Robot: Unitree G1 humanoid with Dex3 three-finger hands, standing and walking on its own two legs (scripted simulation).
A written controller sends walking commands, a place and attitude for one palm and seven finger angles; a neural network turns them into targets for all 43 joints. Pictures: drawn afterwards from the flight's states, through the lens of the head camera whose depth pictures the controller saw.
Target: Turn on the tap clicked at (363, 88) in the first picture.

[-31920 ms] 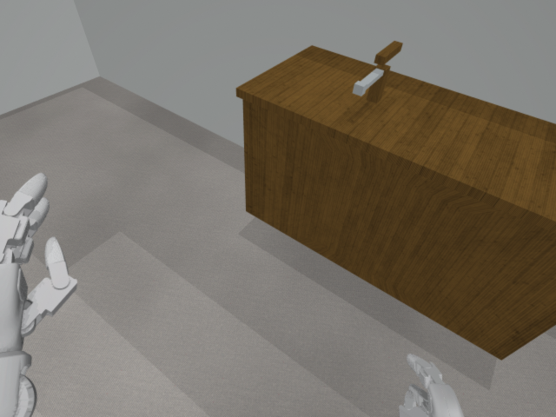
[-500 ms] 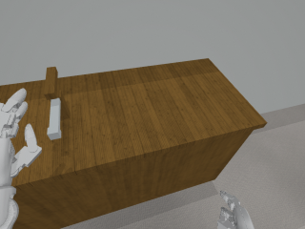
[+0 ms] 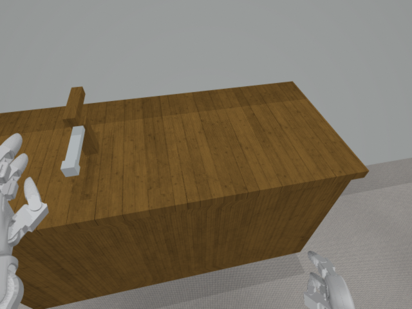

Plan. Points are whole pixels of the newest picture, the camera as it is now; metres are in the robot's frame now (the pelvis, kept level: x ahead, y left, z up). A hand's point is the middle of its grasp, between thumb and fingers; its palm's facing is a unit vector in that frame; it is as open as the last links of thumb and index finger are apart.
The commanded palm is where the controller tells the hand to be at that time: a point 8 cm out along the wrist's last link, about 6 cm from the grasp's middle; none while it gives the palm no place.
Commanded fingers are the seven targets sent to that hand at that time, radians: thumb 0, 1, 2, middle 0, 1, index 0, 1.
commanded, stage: turn the palm inward beside the body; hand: left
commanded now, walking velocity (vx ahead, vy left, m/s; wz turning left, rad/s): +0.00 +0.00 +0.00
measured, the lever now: (70, 168) +0.36 +0.36 +0.05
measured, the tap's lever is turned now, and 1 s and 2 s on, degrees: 0 0 0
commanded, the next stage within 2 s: reach beside the lever's end, fingers flat in 1.78 s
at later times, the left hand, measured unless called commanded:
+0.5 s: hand (55, 209) +0.21 +0.26 +0.15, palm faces +0.49 -0.84 -0.25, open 7.4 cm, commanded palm +0.16 +0.30 +0.16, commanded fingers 0.00 0.90 0.90 -0.20 -0.30 -0.20 -0.30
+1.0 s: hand (50, 232) +0.18 +0.26 +0.13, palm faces +0.49 -0.85 -0.17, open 7.4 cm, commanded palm +0.12 +0.30 +0.15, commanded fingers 0.00 0.90 0.90 -0.20 -0.30 -0.20 -0.30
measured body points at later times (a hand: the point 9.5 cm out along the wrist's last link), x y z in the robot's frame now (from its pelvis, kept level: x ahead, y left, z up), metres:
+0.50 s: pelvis +0.02 +0.00 +0.00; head +0.02 -0.03 +0.45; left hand +0.17 +0.30 +0.16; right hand +0.22 -0.24 -0.09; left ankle -0.01 +0.14 -0.72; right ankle +0.04 -0.07 -0.72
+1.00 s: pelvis +0.00 +0.02 +0.00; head -0.02 +0.00 +0.44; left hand +0.15 +0.30 +0.14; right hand +0.21 -0.18 -0.07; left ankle -0.01 +0.14 -0.72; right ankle +0.04 -0.07 -0.72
